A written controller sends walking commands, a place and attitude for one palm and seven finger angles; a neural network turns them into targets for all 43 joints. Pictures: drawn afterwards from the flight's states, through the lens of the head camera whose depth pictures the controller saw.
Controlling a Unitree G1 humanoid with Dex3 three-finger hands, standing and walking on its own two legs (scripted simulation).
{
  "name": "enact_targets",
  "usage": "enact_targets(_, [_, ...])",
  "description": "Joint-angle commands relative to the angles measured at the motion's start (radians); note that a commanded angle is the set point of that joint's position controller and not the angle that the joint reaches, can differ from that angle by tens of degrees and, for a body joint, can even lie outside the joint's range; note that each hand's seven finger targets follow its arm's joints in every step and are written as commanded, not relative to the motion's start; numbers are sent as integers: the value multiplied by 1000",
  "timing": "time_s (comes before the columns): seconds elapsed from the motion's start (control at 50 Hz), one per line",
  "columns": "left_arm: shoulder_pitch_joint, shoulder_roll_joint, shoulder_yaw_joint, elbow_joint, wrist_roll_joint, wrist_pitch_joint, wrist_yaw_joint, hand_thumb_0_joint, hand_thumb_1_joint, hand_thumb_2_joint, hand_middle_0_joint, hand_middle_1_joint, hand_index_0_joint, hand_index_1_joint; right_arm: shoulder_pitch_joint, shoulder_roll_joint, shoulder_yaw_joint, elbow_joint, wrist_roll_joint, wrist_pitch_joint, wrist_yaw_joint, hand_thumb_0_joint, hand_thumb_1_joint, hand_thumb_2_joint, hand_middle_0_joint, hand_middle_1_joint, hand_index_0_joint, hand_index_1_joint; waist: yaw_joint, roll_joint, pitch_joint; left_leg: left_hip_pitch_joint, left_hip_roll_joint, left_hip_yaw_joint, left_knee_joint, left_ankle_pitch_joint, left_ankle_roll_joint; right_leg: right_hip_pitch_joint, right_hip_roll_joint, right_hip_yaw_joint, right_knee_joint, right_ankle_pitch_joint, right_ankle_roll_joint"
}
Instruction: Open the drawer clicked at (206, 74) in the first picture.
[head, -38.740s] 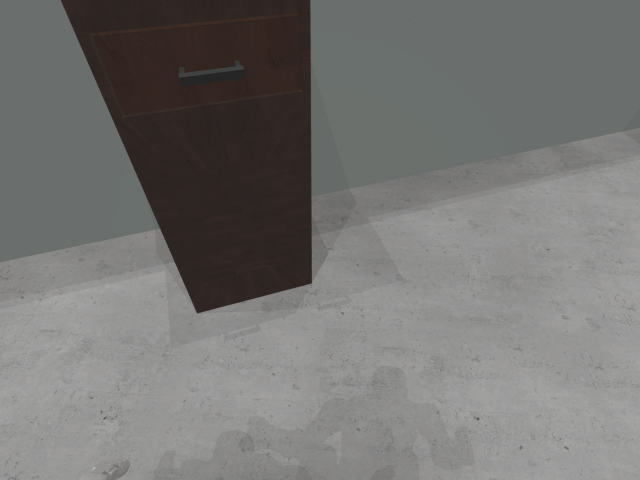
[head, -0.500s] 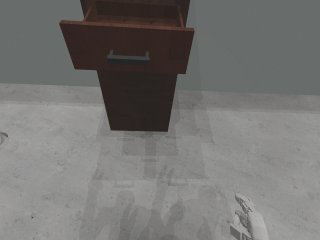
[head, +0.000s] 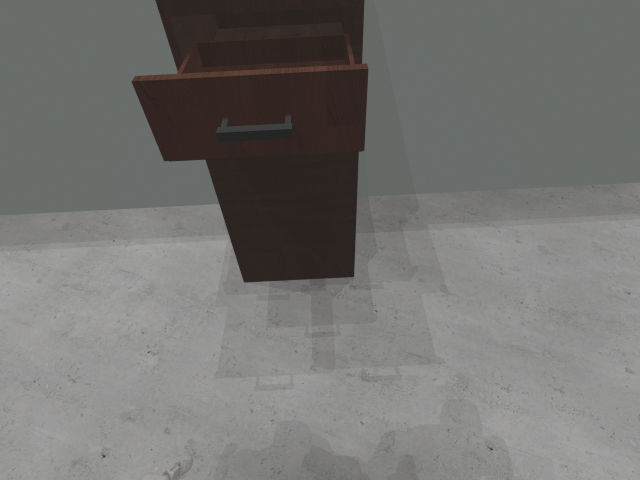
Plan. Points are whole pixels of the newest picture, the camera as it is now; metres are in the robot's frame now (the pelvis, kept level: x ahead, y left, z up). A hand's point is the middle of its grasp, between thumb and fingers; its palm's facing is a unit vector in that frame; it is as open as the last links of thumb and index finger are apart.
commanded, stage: let the arm hang, fingers relaxed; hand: left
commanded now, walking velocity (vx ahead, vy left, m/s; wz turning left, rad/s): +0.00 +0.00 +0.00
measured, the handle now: (256, 127) +0.65 +0.12 +0.12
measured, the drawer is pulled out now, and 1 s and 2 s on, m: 0.30 0.30 0.30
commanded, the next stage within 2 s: look to check the result in 0.86 s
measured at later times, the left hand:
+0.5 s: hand out of the picture -0.03 +0.27 -0.14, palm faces +0.02 -0.93 -0.37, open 7.3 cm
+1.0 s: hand out of the picture +0.12 +0.24 -0.13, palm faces -0.05 -0.94 -0.33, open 7.3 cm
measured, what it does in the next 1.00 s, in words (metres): stands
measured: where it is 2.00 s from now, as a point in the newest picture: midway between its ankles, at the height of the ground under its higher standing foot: outside the picture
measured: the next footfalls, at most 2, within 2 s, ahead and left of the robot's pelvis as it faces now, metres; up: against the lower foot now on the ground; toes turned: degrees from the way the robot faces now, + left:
none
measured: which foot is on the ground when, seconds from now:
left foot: down 0.00-1.00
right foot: down 0.00-1.00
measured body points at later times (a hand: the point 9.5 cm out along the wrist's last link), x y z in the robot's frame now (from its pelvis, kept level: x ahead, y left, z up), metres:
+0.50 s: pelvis -0.01 +0.01 +0.02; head -0.01 +0.00 +0.47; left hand -0.03 +0.32 -0.11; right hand +0.05 -0.26 -0.14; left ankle +0.04 +0.11 -0.72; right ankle +0.01 -0.11 -0.72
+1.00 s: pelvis +0.02 +0.00 +0.03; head +0.04 +0.00 +0.47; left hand +0.12 +0.29 -0.11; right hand +0.08 -0.30 -0.11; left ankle +0.04 +0.11 -0.72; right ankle +0.01 -0.11 -0.72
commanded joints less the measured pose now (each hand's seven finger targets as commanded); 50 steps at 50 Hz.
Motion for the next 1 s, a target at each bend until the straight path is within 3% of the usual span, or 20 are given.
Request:
enact_targets(0.0, [-54, 247, 76, -5, -6, -80, 36, 0, 900, 900, -200, -300, -200, -300, 12, -50, -18, -40, -1, -9, -14, 0, -900, -900, 200, 300, 200, 300, 22, -93, 7, 83, 17, -36, -38, 31, -11, 7, -208, 218, -292, 194, -142])
enact_targets(0.02, [-43, 238, 68, 43, -14, -85, 36, 0, 900, 900, -200, -300, -200, -300, 45, -37, -11, -15, 5, -11, -16, 0, -900, -900, 200, 300, 200, 300, 14, -19, -20, 155, 37, -62, -148, 208, -10, 15, -175, 177, -250, 210, -105])
enact_targets(0.04, [-7, 211, 63, 83, -21, -85, 35, 0, 900, 900, -200, -300, -200, -300, 48, -43, -7, -4, 6, -14, -20, 0, -900, -900, 200, 300, 200, 300, 32, 71, -36, 181, 71, -123, -219, 320, 0, 42, -112, 123, -207, 190, -58])
enact_targets(0.06, [35, 157, 79, 102, -22, -83, 36, 0, 900, 900, -200, -300, -200, -300, 35, -65, -15, -3, -6, -18, -27, 0, -900, -900, 200, 300, 200, 300, 57, 176, -39, 140, 127, -191, -253, 325, 30, 78, -66, 85, -191, 136, -28])
enact_targets(0.08, [55, 155, 64, 147, -21, -77, 39, 0, 900, 900, -200, -300, -200, -300, 35, -65, -13, 19, -4, -12, -23, 0, -900, -900, 200, 300, 200, 300, 62, 184, -23, 67, 136, -202, -304, 172, 37, 131, -46, 70, -224, 30, -21])
enact_targets(0.12, [61, 183, 68, 213, -24, -72, 31, 0, 900, 900, -200, -300, -200, -300, 29, -77, -22, 44, 3, -2, -20, 0, -900, -900, 200, 300, 200, 300, 63, 231, 35, 3, 110, -216, -386, -92, 21, 130, -39, 67, -237, -58, -30])
enact_targets(0.14, [62, 200, 72, 232, -22, -73, 28, 0, 900, 900, -200, -300, -200, -300, 32, -99, -31, 48, 6, -1, -24, 0, -900, -900, 200, 300, 200, 300, 67, 186, 55, 1, 119, -225, -408, -128, 24, 128, -31, 52, -243, -51, -32])
enact_targets(0.18, [71, 206, 70, 279, -21, -81, 25, 0, 900, 900, -200, -300, -200, -300, 46, -116, -41, 72, 7, -5, -26, 0, -900, -900, 200, 300, 200, 300, 67, 123, 11, 38, 117, -230, -422, -143, 29, 151, -34, 57, -254, -27, -36])
enact_targets(0.24, [60, 231, 70, 322, -21, -93, 25, 0, 900, 900, -200, -300, -200, -300, 61, -134, -50, 98, 13, -12, -27, 0, -900, -900, 200, 300, 200, 300, 58, 25, 1, 106, 111, -213, -404, -71, 28, 130, -53, 71, -300, -23, -47])
enact_targets(0.32, [24, 255, 69, 356, -18, -96, 28, 0, 900, 900, -200, -300, -200, -300, 59, -149, -57, 129, 10, -9, -25, 0, -900, -900, 200, 300, 200, 300, 42, -44, 64, 141, 104, -197, -401, -77, 26, 43, -69, 93, -353, -116, -48])
enact_targets(0.42, [-4, 280, 68, 375, -18, -100, 29, 0, 900, 900, -200, -300, -200, -300, 33, -167, -56, 151, 9, -13, -20, 0, -900, -900, 200, 300, 200, 300, 40, -99, 85, 170, 100, -182, -407, -27, 25, 23, -80, 108, -376, -122, -45])
enact_targets(0.52, [-48, 312, 69, 373, -17, -106, 29, 0, 900, 900, -200, -300, -200, -300, -11, -190, -52, 162, 9, -22, -13, 0, -900, -900, 200, 300, 200, 300, 46, -87, 71, 178, 105, -185, -432, 14, 24, 61, -85, 115, -372, -57, -37])
enact_targets(0.68, [-122, 343, 63, 362, -22, -120, 30, 0, 900, 900, -200, -300, -200, -300, -64, -207, -39, 177, 11, -37, -8, 0, -900, -900, 200, 300, 200, 300, 48, -58, 31, 228, 108, -157, -412, 258, 13, 141, -107, 118, -386, 136, -28])
enact_targets(0.86, [-164, 354, 63, 355, -25, -126, 33, 0, 900, 900, -200, -300, -200, -300, -85, -227, -31, 184, 13, -43, -10, 0, -900, -900, 200, 300, 200, 300, 48, -38, -48, 284, 118, -146, -404, 400, 4, 233, -118, 106, -383, 305, -27])
enact_targets(0.98, [-176, 350, 61, 359, -26, -123, 33, 0, 900, 900, -200, -300, -200, -300, -88, -229, -27, 191, 14, -39, -14, 0, -900, -900, 200, 300, 200, 300, 45, -41, -20, 289, 119, -140, -415, 392, 1, 226, -113, 105, -399, 297, -25])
